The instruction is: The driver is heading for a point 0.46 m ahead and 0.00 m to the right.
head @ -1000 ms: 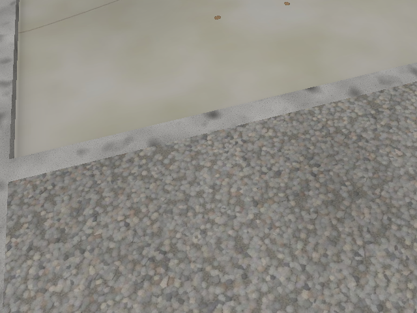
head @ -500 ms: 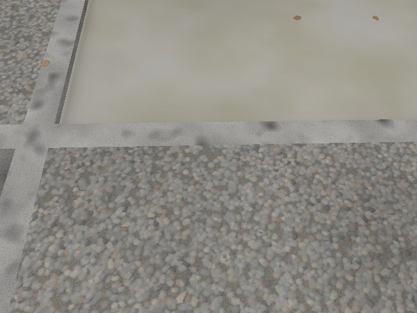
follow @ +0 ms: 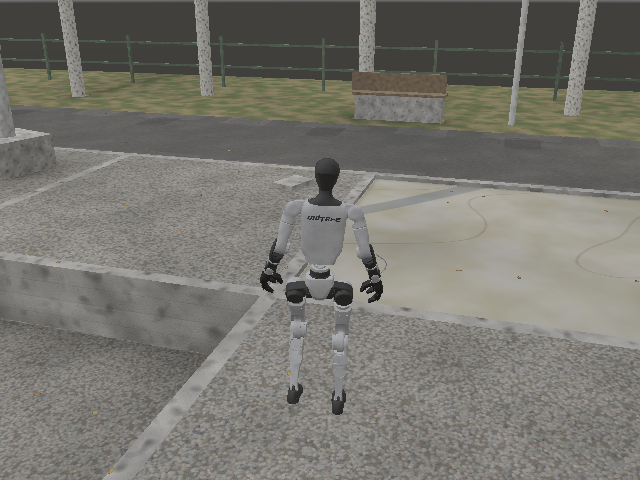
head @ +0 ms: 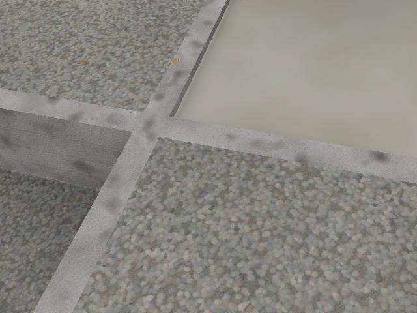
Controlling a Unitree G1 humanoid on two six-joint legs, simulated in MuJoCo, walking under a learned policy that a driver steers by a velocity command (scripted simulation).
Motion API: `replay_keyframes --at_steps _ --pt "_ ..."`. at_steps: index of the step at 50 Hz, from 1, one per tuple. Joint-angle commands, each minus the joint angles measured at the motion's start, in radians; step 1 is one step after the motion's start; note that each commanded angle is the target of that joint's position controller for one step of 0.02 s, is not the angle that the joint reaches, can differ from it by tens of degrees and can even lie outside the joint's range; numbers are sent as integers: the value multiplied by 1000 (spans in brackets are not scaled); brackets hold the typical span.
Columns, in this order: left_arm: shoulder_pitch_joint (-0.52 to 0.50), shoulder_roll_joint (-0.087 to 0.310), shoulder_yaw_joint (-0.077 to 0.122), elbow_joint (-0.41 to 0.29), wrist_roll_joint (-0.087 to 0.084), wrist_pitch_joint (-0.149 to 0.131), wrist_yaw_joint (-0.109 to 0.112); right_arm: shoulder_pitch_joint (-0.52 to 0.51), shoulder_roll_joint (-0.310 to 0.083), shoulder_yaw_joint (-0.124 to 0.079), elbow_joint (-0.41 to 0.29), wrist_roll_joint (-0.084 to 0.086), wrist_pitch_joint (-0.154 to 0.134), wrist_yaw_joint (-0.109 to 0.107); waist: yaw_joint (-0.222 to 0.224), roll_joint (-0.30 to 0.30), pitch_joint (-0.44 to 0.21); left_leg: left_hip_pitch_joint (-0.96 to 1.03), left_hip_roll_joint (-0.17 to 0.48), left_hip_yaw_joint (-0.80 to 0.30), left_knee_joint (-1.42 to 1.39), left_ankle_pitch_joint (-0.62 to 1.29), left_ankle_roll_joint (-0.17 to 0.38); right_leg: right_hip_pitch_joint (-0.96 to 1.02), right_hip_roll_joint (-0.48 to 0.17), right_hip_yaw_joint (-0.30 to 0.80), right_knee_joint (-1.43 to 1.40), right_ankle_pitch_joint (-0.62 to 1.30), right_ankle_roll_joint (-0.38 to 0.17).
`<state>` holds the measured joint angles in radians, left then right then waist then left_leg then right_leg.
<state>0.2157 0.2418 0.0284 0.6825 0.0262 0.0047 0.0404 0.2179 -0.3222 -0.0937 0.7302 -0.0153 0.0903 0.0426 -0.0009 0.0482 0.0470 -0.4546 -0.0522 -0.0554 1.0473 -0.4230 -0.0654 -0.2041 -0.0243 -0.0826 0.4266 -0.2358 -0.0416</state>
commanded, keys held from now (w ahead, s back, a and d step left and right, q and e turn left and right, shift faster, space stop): q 0.14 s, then w+q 0.12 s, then w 0.18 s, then w+e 0.38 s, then no key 0.18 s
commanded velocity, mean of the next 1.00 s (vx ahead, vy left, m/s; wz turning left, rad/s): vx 0.29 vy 0.00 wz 0.12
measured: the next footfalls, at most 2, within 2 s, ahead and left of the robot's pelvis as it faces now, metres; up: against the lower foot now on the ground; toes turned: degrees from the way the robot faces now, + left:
left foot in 0.20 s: +0.00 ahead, +0.11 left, +0.00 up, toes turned +8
right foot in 0.72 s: +0.32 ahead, -0.02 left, +0.00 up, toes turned +7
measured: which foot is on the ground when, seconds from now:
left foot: up 0.00-0.18, down 0.20-0.74, up 0.76-1.00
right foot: down 0.00-0.20, up 0.22-0.70, down 0.72-1.00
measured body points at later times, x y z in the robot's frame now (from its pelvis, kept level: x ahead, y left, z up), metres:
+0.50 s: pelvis +0.05 +0.05 +0.00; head +0.05 +0.07 +0.45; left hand +0.10 +0.34 -0.12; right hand +0.16 -0.20 -0.11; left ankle -0.04 +0.11 -0.75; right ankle +0.17 -0.07 -0.69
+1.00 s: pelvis +0.30 +0.03 +0.00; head +0.34 +0.02 +0.45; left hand +0.33 +0.30 -0.12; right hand +0.43 -0.22 -0.13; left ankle +0.38 +0.19 -0.67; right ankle +0.28 -0.03 -0.74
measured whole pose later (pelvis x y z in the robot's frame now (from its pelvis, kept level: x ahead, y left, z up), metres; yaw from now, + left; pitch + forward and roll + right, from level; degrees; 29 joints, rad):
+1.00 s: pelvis +0.30 +0.03 +0.00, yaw +3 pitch +0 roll +0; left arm 0.34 0.24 0.04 0.84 0.00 -0.05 -0.02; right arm 0.19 -0.28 -0.01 0.78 -0.04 -0.04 0.01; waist 0.01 0.05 0.07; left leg -0.63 0.07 -0.03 0.96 -0.20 -0.02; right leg -0.11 0.13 0.04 0.29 -0.18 -0.11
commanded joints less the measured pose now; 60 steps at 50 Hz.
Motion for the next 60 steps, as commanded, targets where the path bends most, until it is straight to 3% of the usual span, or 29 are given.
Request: replay_keyframes --at_steps 1,6,8,9,10,11,12,13,14,16,19,24,29,33,35,36,37,38,39,40,41,42,45,48,51,56,58,59,60 --pt "58 177 55 -34 2 -8 -4 -56 -42 0 -93 5 -7 7 38 -216 -81 -73 18 50 -113 -29 3 199 -249 150 -61 510 -167" --pt "38 208 69 -27 4 -3 -24 -65 -39 10 -121 18 -14 7 35 -248 -95 110 17 124 -329 -41 54 118 -269 95 -12 496 -147" --pt "24 219 74 -24 -7 4 -28 -28 -29 14 -116 9 -26 6 3 -223 -119 222 1 149 -503 63 85 69 -263 60 45 345 -106" --pt "26 209 72 -21 -8 8 -29 14 -38 12 -99 -3 -36 0 -21 -169 -130 343 -13 134 -622 129 108 -27 -245 26 109 135 -57" --pt "47 154 59 -28 3 15 -34 82 -109 -6 -79 -19 -50 -8 -43 49 -131 489 130 -115 -756 6 152 -225 -165 -63 335 -152 6" --pt "-30 89 34 -119 15 21 -37 151 -273 -44 -99 -6 -59 -7 -70 282 -89 535 418 -592 -829 -78 299 -542 27 -77 552 -467 58" --pt "-112 152 46 -130 31 23 -34 191 -228 -42 -83 -9 -58 -14 -131 154 -42 459 425 -619 -866 -159 383 -581 -1 95 640 -406 48" --pt "-116 176 56 -120 12 20 -45 146 -161 -16 -75 -7 -54 -20 -84 120 33 399 373 -534 -887 -291 368 -589 -29 113 648 -289 39" --pt "-84 187 60 -94 -3 9 -57 82 -112 2 -80 -2 -55 -26 -41 105 74 354 308 -444 -916 -276 323 -558 -45 108 607 -179 40" --pt "-13 174 59 -34 16 -3 -72 41 -75 19 -84 -1 -81 -37 -10 105 54 354 215 -312 -922 -43 281 -477 -46 85 577 -45 55" --pt "8 141 53 4 13 -5 -84 105 -78 23 -46 1 -117 -28 -7 39 7 397 197 -239 -909 167 278 -450 -42 67 546 36 64" --pt "-106 126 46 -10 3 -10 -87 187 -90 22 0 -2 -136 -31 -59 54 47 455 219 -215 -939 163 289 -503 -47 56 379 96 75" --pt "-183 107 35 -37 -2 -22 -96 242 -96 24 53 -13 -153 -42 -82 34 90 494 267 -146 -923 301 290 -483 -35 55 266 77 28" --pt "-145 110 35 -44 -3 -27 -95 214 -113 22 80 -16 -159 -54 -41 32 79 505 292 -65 -842 595 257 -347 14 25 197 0 -45" --pt "28 119 49 8 -2 -34 -78 184 -122 24 91 -11 -158 -54 47 4 -27 467 242 30 -589 973 214 -69 99 -27 108 17 -89" --pt "185 156 65 54 6 -44 -67 189 -115 31 91 -9 -159 -57 109 -29 -132 358 199 83 -363 959 185 163 84 27 83 15 -122" --pt "326 282 99 64 19 -49 -55 197 -58 51 37 10 -165 -53 146 -211 -246 58 92 156 9 604 126 419 -185 465 -11 -185 -231" --pt "307 288 95 78 -14 -47 -64 187 -55 48 26 -13 -170 -47 94 -307 -278 -149 -50 53 214 -37 114 473 -311 880 -172 -148 -296" --pt "223 252 88 71 -31 -43 -69 143 -82 45 22 -31 -172 -42 66 -183 -161 -224 28 -29 283 -1 126 382 -297 772 -162 -152 -294" --pt "168 214 79 58 -28 -42 -68 97 -82 48 15 -25 -182 -32 53 -94 -87 -228 72 -25 254 75 128 269 -268 653 -168 -80 -283" --pt "135 182 69 60 -23 -42 -66 77 -70 51 10 -23 -185 -28 24 -51 -32 -207 108 -20 177 111 126 175 -218 562 -190 -2 -251" --pt "109 158 60 65 -24 -46 -62 88 -63 53 12 -30 -174 -29 -8 -57 -7 -166 127 -12 122 118 112 110 -182 484 -198 161 -226" --pt "107 152 51 76 -25 -74 -59 140 -39 62 42 -31 -137 -30 -38 -63 -43 -82 117 36 72 128 60 54 -146 323 -181 712 -230" --pt "132 152 45 103 -28 -76 -54 73 -22 66 25 -26 -126 -31 -29 -84 -43 -102 105 71 -51 223 38 58 -98 221 -168 900 -195" --pt "147 134 35 120 -30 -66 -46 -5 -3 75 12 -20 -123 -28 1 -120 -56 -75 88 92 -207 346 45 82 -58 171 -145 911 -136" --pt "187 129 27 156 -22 -49 -30 -55 -6 77 21 -14 -132 -39 38 -120 -56 -4 46 90 -387 378 83 171 -88 201 -66 870 -101" --pt "167 135 27 161 -18 -42 -22 8 -22 69 50 -15 -141 -47 9 -121 -45 72 32 71 -471 327 113 184 -108 241 7 875 -95" --pt "142 141 28 162 -24 -42 -19 70 -26 66 75 -18 -150 -53 -30 -104 -46 150 29 68 -576 382 131 180 -95 241 79 854 -80" --pt "135 144 27 157 -30 -48 -20 138 -47 62 99 -20 -166 -61 -62 -47 -85 299 89 15 -650 686 149 132 -54 221 193 727 -53"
